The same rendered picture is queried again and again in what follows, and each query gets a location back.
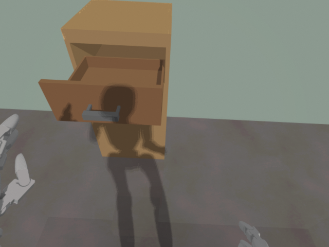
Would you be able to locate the handle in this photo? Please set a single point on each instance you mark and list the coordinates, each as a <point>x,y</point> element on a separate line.
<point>101,115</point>

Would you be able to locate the drawer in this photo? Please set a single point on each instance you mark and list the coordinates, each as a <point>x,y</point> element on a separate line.
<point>135,84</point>

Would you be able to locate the right robot hand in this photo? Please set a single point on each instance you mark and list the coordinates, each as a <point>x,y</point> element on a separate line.
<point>252,235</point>

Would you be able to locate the cabinet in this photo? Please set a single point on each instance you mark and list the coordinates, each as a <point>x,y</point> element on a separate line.
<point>124,29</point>

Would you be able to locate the left robot hand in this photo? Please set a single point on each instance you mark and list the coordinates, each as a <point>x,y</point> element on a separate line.
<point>19,187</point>

